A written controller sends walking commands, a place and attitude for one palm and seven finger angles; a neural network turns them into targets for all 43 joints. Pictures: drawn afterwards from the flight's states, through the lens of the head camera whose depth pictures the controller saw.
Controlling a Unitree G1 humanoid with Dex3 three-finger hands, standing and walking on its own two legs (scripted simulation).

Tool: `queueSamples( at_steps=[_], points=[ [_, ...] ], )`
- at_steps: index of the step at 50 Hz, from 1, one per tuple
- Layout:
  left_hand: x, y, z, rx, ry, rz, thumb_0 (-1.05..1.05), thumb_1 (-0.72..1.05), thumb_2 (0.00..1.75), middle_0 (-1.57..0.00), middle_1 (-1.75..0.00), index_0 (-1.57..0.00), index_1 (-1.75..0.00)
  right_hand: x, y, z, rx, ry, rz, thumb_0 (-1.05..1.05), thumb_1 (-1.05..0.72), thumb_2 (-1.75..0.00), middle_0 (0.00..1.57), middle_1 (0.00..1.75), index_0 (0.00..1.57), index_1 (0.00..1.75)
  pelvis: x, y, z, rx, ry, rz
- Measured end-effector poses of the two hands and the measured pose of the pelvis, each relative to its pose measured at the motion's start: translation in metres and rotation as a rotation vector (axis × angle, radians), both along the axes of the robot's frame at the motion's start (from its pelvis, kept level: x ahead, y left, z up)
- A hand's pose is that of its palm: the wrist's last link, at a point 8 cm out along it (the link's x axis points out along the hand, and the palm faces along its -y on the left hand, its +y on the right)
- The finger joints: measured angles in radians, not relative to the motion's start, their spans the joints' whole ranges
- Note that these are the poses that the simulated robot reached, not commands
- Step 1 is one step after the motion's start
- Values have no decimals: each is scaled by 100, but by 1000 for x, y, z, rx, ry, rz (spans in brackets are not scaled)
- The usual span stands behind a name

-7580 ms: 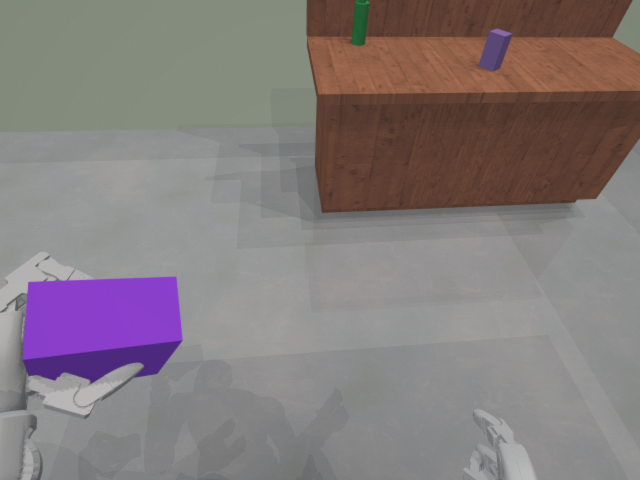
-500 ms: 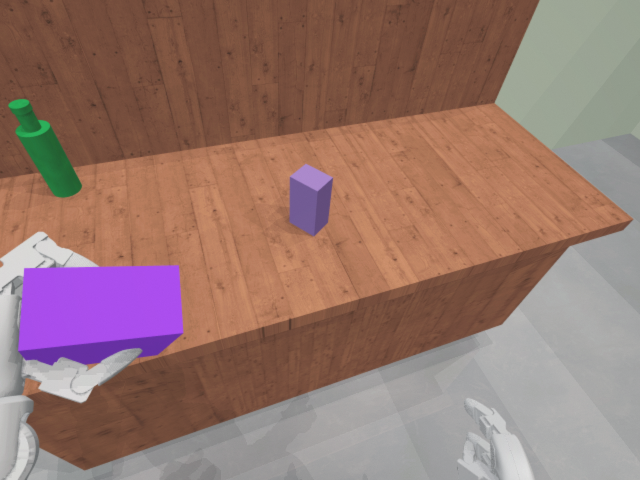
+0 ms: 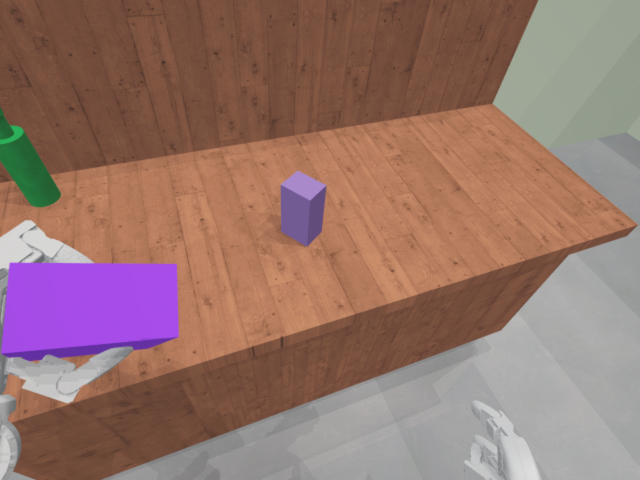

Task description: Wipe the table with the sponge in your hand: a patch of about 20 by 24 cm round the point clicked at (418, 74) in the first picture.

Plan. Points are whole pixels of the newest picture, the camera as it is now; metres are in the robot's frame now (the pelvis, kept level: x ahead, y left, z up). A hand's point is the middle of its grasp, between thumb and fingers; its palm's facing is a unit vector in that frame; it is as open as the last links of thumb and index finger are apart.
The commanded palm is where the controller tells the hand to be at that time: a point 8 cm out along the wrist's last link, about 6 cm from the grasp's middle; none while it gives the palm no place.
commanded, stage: shuffle to correct the standing spot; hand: left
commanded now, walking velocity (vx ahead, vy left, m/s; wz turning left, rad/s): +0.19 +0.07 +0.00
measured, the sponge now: (116, 313) +0.23 +0.21 +0.15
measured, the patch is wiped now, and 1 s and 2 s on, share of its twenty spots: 0.00 0.00 0.00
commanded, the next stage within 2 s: come to a stop and stand still in 0.86 s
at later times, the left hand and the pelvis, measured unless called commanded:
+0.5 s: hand (40, 295) +0.23 +0.28 +0.17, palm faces +0.37 -0.84 -0.39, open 10.0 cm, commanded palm +0.17 +0.31 +0.19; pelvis +0.01 +0.03 +0.01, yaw +0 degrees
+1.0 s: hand (44, 259) +0.26 +0.29 +0.17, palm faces +0.39 -0.83 -0.40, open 10.0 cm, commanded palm +0.20 +0.33 +0.19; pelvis +0.05 +0.04 +0.00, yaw +1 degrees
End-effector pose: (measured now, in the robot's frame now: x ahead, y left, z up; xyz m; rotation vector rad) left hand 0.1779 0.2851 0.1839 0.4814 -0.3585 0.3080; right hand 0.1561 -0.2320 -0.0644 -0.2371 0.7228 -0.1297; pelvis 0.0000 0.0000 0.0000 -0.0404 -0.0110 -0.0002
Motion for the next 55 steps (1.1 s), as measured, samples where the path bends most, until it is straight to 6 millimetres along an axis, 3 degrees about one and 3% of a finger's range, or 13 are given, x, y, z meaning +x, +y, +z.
queueSamples(
  at_steps=[10,18,28,36,40,45,50,55],
  points=[
    [10,8,-1,21,23,-4,-1,-49,101,-76,-134,-76,-134,15,11,-2,9,0,3,1,-91,-90,20,30,21,30,11,8,-2,-7,2,6],
    [1,27,-7,-21,-15,27,-1,-49,101,-76,-134,-76,-134,18,20,-2,-22,14,6,1,-91,-90,20,30,21,30,14,21,-7,8,2,1],
    [14,28,5,14,54,-2,-1,-49,101,-76,-134,-76,-134,12,42,4,22,37,17,1,-91,-90,20,30,21,30,16,30,10,10,4,12],
    [11,38,10,87,58,51,-1,-49,101,-76,-134,-76,-134,26,39,-18,23,64,34,1,-90,-90,21,30,21,30,26,29,-2,-4,14,46],
    [11,45,-3,-26,35,98,-1,-49,101,-76,-134,-76,-134,34,35,-9,2,69,33,1,-91,-90,21,30,21,30,28,30,0,9,10,18],
    [28,40,-13,-96,-8,55,-1,-49,101,-76,-134,-76,-134,47,35,3,-63,-20,17,1,-91,-90,20,30,21,30,35,41,-6,28,-15,9],
    [47,43,4,16,-5,20,-1,-49,101,-76,-134,-76,-134,56,47,4,-10,-48,-6,1,-91,-90,20,30,20,30,47,43,-2,44,-15,17],
    [52,48,14,45,16,29,-1,-49,101,-76,-134,-76,-134,61,58,-3,48,-8,22,1,-91,-90,20,30,21,30,58,43,3,10,4,27]
  ],
)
